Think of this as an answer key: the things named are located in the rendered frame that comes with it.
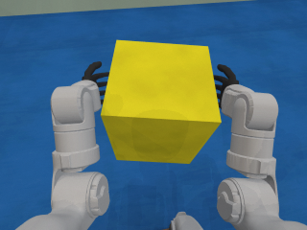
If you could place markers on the left robot hand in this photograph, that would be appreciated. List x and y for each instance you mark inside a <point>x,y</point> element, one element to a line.
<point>89,77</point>

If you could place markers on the carton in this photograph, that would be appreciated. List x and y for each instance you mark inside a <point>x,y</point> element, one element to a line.
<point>161,102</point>

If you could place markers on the left robot upper arm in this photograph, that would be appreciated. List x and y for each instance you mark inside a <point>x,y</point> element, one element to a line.
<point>78,198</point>

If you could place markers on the right robot hand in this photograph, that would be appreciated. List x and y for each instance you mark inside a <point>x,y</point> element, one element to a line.
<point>230,80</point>

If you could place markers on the right robot upper arm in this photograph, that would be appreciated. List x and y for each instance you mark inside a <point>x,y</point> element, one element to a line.
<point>251,204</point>

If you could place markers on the right robot shin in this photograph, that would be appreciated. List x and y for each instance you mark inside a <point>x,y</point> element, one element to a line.
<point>181,214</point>

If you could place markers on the right robot forearm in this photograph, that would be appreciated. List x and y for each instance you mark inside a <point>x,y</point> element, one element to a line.
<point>253,126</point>

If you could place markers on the left robot forearm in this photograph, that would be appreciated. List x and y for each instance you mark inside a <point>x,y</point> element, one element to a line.
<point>73,119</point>

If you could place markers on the robot right thigh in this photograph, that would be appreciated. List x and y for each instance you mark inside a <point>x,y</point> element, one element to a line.
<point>185,222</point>

